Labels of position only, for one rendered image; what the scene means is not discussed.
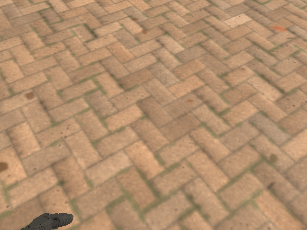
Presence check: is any left robot hand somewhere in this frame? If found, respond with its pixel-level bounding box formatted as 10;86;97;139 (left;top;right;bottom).
21;213;73;230

